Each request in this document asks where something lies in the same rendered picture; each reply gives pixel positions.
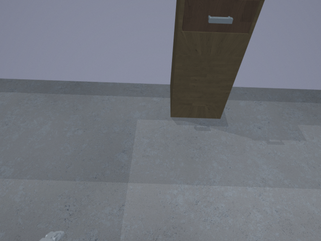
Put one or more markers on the cabinet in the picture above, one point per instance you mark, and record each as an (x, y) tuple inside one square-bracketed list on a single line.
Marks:
[(204, 68)]

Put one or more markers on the drawer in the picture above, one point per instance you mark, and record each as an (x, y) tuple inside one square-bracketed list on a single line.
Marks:
[(196, 14)]

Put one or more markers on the robot left hand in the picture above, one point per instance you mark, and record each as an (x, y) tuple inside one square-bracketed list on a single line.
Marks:
[(53, 236)]

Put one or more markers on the handle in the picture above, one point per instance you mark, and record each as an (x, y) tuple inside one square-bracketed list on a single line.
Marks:
[(220, 20)]

